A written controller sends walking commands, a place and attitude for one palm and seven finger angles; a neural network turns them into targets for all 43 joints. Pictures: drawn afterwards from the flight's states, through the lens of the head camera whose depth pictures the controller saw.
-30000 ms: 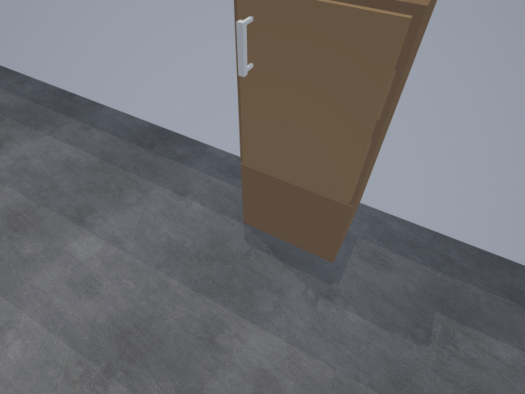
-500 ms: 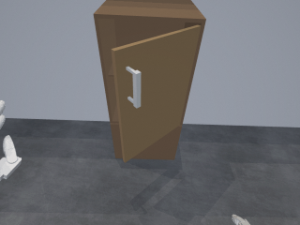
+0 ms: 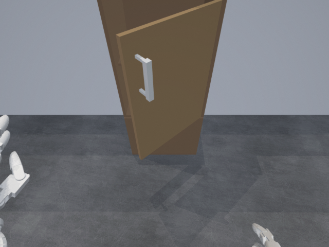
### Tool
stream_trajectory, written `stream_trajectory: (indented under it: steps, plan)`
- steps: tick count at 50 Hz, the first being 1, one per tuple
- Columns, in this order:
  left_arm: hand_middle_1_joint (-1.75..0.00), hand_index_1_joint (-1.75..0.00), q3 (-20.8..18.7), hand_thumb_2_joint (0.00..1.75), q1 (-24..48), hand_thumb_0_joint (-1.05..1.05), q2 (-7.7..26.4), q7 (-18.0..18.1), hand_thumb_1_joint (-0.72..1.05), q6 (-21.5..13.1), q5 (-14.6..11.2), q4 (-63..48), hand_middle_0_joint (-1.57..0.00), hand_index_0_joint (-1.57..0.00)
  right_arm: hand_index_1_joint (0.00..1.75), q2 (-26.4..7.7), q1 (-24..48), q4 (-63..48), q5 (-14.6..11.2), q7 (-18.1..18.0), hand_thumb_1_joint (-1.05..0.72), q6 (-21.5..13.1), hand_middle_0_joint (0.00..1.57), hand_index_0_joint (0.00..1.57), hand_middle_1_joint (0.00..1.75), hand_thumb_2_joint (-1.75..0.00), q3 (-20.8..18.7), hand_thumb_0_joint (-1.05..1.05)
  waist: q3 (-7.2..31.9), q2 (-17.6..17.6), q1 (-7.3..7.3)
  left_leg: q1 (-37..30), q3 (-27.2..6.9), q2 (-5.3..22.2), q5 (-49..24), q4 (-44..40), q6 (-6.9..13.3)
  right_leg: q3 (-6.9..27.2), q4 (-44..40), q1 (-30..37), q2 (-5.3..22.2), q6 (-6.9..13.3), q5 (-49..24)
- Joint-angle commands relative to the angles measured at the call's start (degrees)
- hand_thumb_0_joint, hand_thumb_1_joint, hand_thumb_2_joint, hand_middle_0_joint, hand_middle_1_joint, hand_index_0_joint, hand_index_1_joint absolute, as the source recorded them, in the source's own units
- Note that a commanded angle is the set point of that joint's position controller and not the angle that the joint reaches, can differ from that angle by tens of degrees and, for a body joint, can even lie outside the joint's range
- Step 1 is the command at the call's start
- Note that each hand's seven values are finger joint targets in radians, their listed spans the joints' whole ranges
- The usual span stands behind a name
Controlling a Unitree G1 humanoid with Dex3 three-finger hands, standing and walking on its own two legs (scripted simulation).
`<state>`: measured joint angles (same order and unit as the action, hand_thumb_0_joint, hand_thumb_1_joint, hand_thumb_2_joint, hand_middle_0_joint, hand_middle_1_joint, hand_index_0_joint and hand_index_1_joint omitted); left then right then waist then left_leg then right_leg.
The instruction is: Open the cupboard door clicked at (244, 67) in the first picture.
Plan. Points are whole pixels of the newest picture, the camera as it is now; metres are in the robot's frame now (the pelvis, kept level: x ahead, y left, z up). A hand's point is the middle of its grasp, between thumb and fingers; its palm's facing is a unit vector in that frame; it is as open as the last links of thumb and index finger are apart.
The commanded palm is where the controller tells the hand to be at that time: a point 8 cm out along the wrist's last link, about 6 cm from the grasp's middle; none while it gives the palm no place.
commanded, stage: let the arm hang, fingers relaxed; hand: left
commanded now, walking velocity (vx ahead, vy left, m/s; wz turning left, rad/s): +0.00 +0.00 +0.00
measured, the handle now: (144, 78) +0.56 +0.10 +0.12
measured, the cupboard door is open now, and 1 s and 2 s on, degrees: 42 42 42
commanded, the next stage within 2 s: look to check the result in 1.12 s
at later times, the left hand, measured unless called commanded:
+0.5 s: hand out of the picture -0.06 +0.20 -0.17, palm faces +0.05 -0.98 -0.21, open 7.2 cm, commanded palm none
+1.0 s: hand out of the picture -0.01 +0.18 -0.17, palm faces +0.05 -0.98 -0.20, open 7.3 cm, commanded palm none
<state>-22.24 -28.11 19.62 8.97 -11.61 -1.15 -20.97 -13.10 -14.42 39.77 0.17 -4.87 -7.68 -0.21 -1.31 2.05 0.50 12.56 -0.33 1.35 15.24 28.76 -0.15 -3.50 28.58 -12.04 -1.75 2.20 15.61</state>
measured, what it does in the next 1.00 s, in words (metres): stands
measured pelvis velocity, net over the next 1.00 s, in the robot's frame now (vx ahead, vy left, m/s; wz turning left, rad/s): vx -0.02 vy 0.01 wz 0.02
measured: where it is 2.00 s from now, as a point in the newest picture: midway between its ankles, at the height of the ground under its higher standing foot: outside the picture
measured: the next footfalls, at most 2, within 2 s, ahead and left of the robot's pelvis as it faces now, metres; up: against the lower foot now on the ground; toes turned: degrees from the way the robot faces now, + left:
none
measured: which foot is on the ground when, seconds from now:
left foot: down 0.00-1.00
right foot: down 0.00-1.00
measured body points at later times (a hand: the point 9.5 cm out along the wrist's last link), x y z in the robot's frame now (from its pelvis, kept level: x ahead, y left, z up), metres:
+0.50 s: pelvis -0.04 +0.01 +0.00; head -0.02 +0.02 +0.45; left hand -0.06 +0.26 -0.15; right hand +0.00 -0.23 -0.15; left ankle +0.00 +0.13 -0.74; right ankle +0.00 -0.09 -0.74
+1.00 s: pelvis -0.02 +0.01 +0.01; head -0.02 +0.00 +0.46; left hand -0.01 +0.24 -0.15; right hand -0.04 -0.20 -0.16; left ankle +0.00 +0.13 -0.74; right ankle +0.00 -0.09 -0.74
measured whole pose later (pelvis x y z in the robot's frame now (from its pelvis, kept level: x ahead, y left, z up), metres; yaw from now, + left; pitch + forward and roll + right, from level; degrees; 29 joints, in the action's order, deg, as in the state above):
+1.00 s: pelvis -0.02 +0.01 +0.01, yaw +1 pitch -2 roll +0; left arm -1.3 -13.7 7.9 1.7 0.4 0.7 65.7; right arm -7.4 -18.0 65.6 1.4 -1.9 0.3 0.2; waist -1.6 1.0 -1.2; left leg 12.4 -0.6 -1.2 10.9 24.7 0.6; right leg -3.8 25.9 -11.9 0.7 1.2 12.6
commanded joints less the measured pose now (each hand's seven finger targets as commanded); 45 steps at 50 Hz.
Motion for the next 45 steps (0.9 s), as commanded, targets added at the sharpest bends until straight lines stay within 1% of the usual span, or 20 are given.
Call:
stream_trajectory:
  steps: [1, 2, 3, 4, 5, 6, 7, 9, 10, 12, 14, 19, 25, 29, 32, 34, 38, 41, 43, 45]
  plan:
    - [-0.3, -0.3, 16.3, 0.9, 3.4, 0.0, 4.1, -7.0, 0.9, 5.3, 4.0, 29.8, -0.2, -0.2, 0.3, -17.7, 9.0, 1.9, 0.5, 4.9, -0.9, -3.7, 0.2, 0.2, 0.3, -0.9, -6.0, 0.0, 4.2, 0.2, -1.93, 2.1, -6.1, 6.3, -36.4, 5.8, 3.4, 4.0, 4.9, -1.6, 9.0, -0.7, -31.3]
    - [-0.3, -0.3, 14.2, 0.9, 2.9, 0.0, 3.5, -8.3, 0.9, 9.3, 3.1, 31.5, -0.2, -0.2, 0.3, -13.5, 4.6, 1.5, -0.3, 4.9, -0.9, 0.4, 0.2, 0.2, 0.3, -0.9, -5.5, 0.0, 7.9, 1.2, -0.69, 1.4, -4.1, 4.6, -38.8, 3.3, 3.2, 5.3, 4.6, 1.7, 7.8, 0.2, -29.2]
    - [-0.3, -0.3, 14.5, 0.9, 2.9, 0.0, 3.4, -8.7, 0.9, 10.3, 3.0, 31.2, -0.2, -0.2, 0.3, -12.9, 4.5, 0.7, -0.5, 4.8, -0.9, 1.7, 0.2, 0.2, 0.3, -0.9, -4.9, 0.0, 6.9, 2.1, -0.62, 1.3, -3.5, 4.9, -36.6, 2.3, 3.1, 4.7, 4.9, 0.7, 7.1, 0.0, -24.4]
    - [-0.3, -0.3, 15.3, 0.9, 5.4, 0.0, 2.4, -8.8, 0.9, 10.5, 3.0, 33.3, -0.2, -0.2, 0.3, -12.5, 5.4, 1.3, 0.1, 4.9, -0.9, 2.3, 0.2, 0.2, 0.3, -0.9, -4.5, 0.0, 7.2, 2.0, -0.47, 5.6, -6.9, 6.7, -26.9, 0.3, 4.3, 3.4, 5.7, 0.3, 6.3, 0.0, -14.1]
    - [-0.3, -0.3, 15.7, 0.9, 8.5, 0.0, 2.9, -8.9, 0.9, 10.3, 3.2, 36.3, -0.2, -0.2, 0.3, -12.3, 6.1, 1.1, 0.6, 4.9, -0.9, 2.9, 0.2, 0.2, 0.3, -0.9, -4.0, 0.0, 6.2, -1.6, -0.05, 9.1, -9.6, 7.3, -22.6, -2.0, 5.5, 3.3, 5.7, 1.9, 5.2, -0.1, -8.9]
    - [-0.3, -0.3, 16.1, 0.9, 9.4, 0.0, 3.5, -9.1, 0.9, 10.3, 3.1, 39.6, -0.2, -0.2, 0.3, -12.7, 7.2, 1.1, 0.8, 4.8, -0.9, 3.4, 0.2, 0.2, 0.3, -0.9, -3.5, 0.0, 5.7, -4.3, 0.37, 10.7, -10.5, 7.4, -18.2, -3.4, 5.7, 3.6, 4.1, 3.2, 5.2, -0.4, -6.4]
    - [-0.3, -0.3, 16.5, 0.9, 10.6, 0.0, 4.5, -9.3, 0.9, 10.2, 3.2, 42.5, -0.2, -0.2, 0.3, -13.1, 7.8, 1.2, 1.1, 4.8, -0.9, 3.7, 0.2, 0.2, 0.3, -0.9, -3.3, 0.0, 6.0, -7.3, 0.69, 10.0, -9.9, 6.3, -17.7, -2.9, 5.0, 4.6, 2.0, 3.8, 5.9, -0.2, -9.3]
    - [-0.3, -0.3, 17.0, 0.9, 14.3, 0.0, 6.2, -9.0, 0.9, 10.1, 3.0, 49.4, -0.2, -0.2, 0.3, -13.1, 7.4, 3.2, 1.0, 4.6, -0.9, 4.5, 0.2, 0.2, 0.3, -0.9, -3.2, 0.0, 8.7, -11.1, -0.31, 5.4, -7.5, 4.1, -19.2, -1.1, 3.5, 5.8, 0.6, 4.5, 8.0, 0.8, -15.3]
    - [-0.3, -0.3, 17.7, 0.9, 15.8, 0.0, 5.9, -8.8, 0.9, 10.4, 2.8, 52.5, -0.2, -0.2, 0.3, -12.7, 7.5, 4.1, 1.0, 4.5, -0.9, 5.0, 0.2, 0.2, 0.3, -0.9, -2.9, 0.0, 8.0, -9.4, -0.53, 4.2, -7.1, 3.5, -17.1, -1.8, 3.0, 6.2, -0.3, 3.3, 8.4, 1.2, -13.5]
    - [-0.3, -0.3, 19.1, 0.9, 16.7, 0.0, 4.1, -8.6, 0.9, 11.1, 2.4, 58.5, -0.2, -0.2, 0.3, -10.8, 7.9, 6.4, 1.3, 4.5, -0.9, 6.0, 0.2, 0.2, 0.3, -0.9, -1.9, 0.0, 6.0, -1.5, -0.55, 3.6, -7.0, 3.4, -11.9, -4.6, 2.7, 6.7, -2.3, 2.1, 8.0, 0.6, -7.4]
    - [-0.3, -0.3, 19.9, 0.9, 16.2, 0.0, 3.0, -8.5, 0.9, 11.6, 2.3, 63.8, -0.2, -0.2, 0.3, -9.1, 8.2, 8.2, 1.4, 4.4, -0.9, 6.9, 0.2, 0.2, 0.3, -0.9, -1.2, 0.0, 4.0, 4.1, -0.32, 4.1, -7.0, 3.0, -6.6, -7.0, 2.4, 6.7, -4.7, 2.1, 7.5, 0.1, -2.5]
    - [-0.3, -0.3, 20.1, 0.9, 13.9, 0.0, 0.3, -8.2, 0.9, 11.5, 2.0, 73.8, -0.2, -0.2, 0.3, -6.2, 4.2, 13.1, 1.3, 3.8, -0.9, 8.1, 0.2, 0.2, 0.3, -0.9, -1.0, 0.0, 1.5, 7.4, -0.91, 3.8, -6.3, 2.0, 3.5, -8.5, 1.7, 7.4, -9.9, 0.4, 7.8, 0.7, 4.9]
    - [-0.3, -0.3, 20.3, 0.9, 12.5, 0.0, -0.5, -8.1, 0.9, 11.4, 1.8, 80.6, -0.2, -0.2, 0.3, -5.7, -0.9, 17.6, 1.1, 3.3, -0.9, 8.5, 0.2, 0.2, 0.3, -0.9, -1.6, 0.0, -2.6, 0.6, -1.24, 3.9, -6.9, 2.6, 5.7, -9.4, 2.2, 6.4, -11.8, -2.5, 7.4, 0.8, 8.2]
    - [-0.3, -0.3, 20.4, 0.9, 11.2, 0.0, -1.9, -7.9, 0.9, 11.4, 1.7, 83.3, -0.2, -0.2, 0.3, -4.6, -3.5, 20.0, 1.0, 3.1, -0.9, 8.2, 0.2, 0.2, 0.3, -0.9, -1.6, 0.0, -2.1, -3.7, -1.17, 3.1, -7.2, 3.0, 3.9, -9.8, 2.6, 6.1, -11.1, -2.1, 7.4, 0.8, 6.9]
    - [-0.3, -0.3, 20.4, 0.9, 10.1, 0.0, -2.8, -7.7, 0.9, 11.7, 1.7, 84.4, -0.2, -0.2, 0.3, -3.2, -4.5, 21.3, 1.1, 3.1, -0.9, 8.3, 0.2, 0.2, 0.3, -0.9, -1.3, 0.0, -3.7, -3.8, -0.87, 4.3, -7.0, 2.9, 5.2, -10.4, 2.7, 5.8, -10.8, -2.7, 7.3, 0.5, 8.1]
    - [-0.3, -0.3, 20.4, 0.9, 9.5, 0.0, -3.2, -7.5, 0.9, 11.5, 1.7, 84.9, -0.2, -0.2, 0.3, -2.6, -5.5, 22.0, 1.1, 3.1, -0.9, 8.2, 0.2, 0.2, 0.3, -0.9, -1.3, 0.0, -3.2, -5.1, -0.91, 3.9, -6.5, 2.8, 3.4, -10.1, 2.7, 6.1, -10.6, -2.4, 7.3, 0.5, 7.1]
    - [-0.3, -0.3, 20.3, 0.9, 9.2, 0.0, -3.8, -7.3, 0.9, 11.7, 1.7, 85.3, -0.2, -0.2, 0.3, -1.1, -6.2, 23.2, 1.2, 3.1, -0.9, 8.2, 0.2, 0.2, 0.3, -0.9, -0.9, 0.0, -4.3, -3.0, -0.65, 5.5, -6.8, 2.8, 3.9, -10.9, 2.6, 5.8, -9.5, -1.9, 7.1, 0.4, 6.3]
    - [-0.3, -0.3, 20.2, 0.9, 8.9, 0.0, -4.3, -7.1, 0.9, 11.5, 1.6, 85.3, -0.2, -0.2, 0.3, -0.1, -6.6, 23.6, 1.2, 3.0, -0.9, 7.9, 0.2, 0.2, 0.3, -0.9, -0.8, 0.0, -3.4, -2.0, -0.51, 5.3, -6.3, 2.8, 1.2, -10.7, 2.5, 5.6, -9.0, -0.5, 7.3, 0.4, 3.8]
    - [-0.3, -0.3, 20.2, 0.9, 9.3, 0.0, -4.6, -7.1, 0.9, 11.3, 1.6, 85.2, -0.2, -0.2, 0.3, 0.3, -6.9, 23.9, 1.1, 3.0, -0.9, 7.7, 0.2, 0.2, 0.3, -0.9, -0.6, 0.0, -3.5, -2.7, -0.5, 5.0, -5.8, 2.7, -1.2, -10.3, 2.4, 5.5, -8.9, 0.2, 7.6, 0.4, 2.1]
    - [-0.3, -0.3, 20.2, 0.9, 9.2, 0.0, -5.1, -6.9, 0.9, 11.2, 1.5, 85.2, -0.2, -0.2, 0.3, 0.5, -6.9, 24.0, 1.1, 2.9, -0.9, 7.7, 0.2, 0.2, 0.3, -0.9, -0.7, 0.0, -3.6, -1.4, -0.42, 4.3, -5.6, 2.6, -2.3, -10.0, 2.2, 5.4, -8.9, -0.1, 7.4, 0.5, 1.7]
